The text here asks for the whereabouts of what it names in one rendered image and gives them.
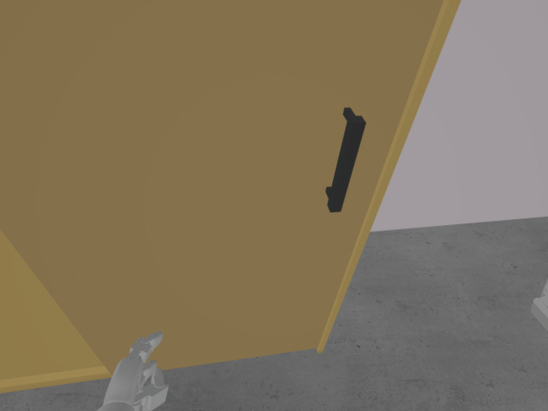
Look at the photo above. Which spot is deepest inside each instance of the right robot hand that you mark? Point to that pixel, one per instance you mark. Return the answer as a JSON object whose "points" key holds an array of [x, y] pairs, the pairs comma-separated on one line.
{"points": [[540, 307]]}

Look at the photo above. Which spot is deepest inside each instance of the wardrobe door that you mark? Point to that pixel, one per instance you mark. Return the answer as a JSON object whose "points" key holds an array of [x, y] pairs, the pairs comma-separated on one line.
{"points": [[163, 163], [36, 337]]}

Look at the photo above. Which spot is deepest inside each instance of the left robot hand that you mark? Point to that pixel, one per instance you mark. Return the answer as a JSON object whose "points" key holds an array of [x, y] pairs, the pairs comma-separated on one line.
{"points": [[126, 384]]}

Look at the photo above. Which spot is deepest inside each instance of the handle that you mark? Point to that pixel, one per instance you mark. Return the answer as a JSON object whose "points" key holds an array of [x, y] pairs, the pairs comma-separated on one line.
{"points": [[345, 163]]}

